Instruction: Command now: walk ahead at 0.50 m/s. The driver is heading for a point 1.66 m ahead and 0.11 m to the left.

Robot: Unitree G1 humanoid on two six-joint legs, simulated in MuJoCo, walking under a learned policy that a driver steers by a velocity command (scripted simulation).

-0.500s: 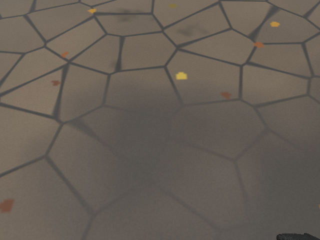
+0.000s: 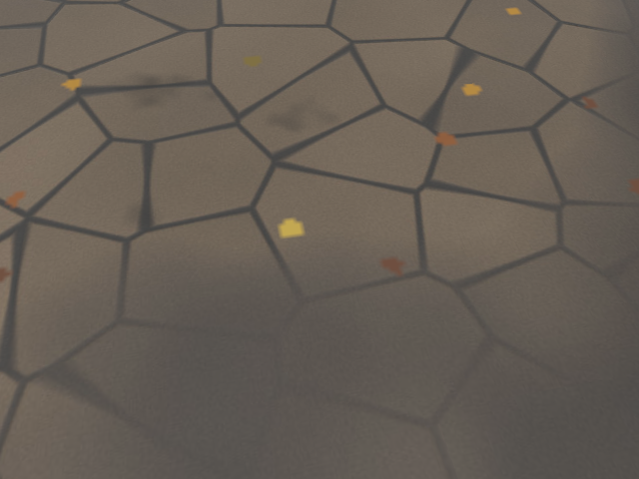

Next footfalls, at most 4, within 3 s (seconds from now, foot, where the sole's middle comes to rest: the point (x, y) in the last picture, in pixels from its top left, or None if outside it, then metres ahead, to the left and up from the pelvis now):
0.10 right None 0.25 -0.14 -0.78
0.64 left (263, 450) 0.54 0.10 -0.78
1.18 right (355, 317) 0.85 -0.13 -0.78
1.64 left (261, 244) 1.09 0.09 -0.78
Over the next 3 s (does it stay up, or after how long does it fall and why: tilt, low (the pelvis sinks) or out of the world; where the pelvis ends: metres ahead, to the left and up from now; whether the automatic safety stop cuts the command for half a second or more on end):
stays up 1.44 -0.03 0.00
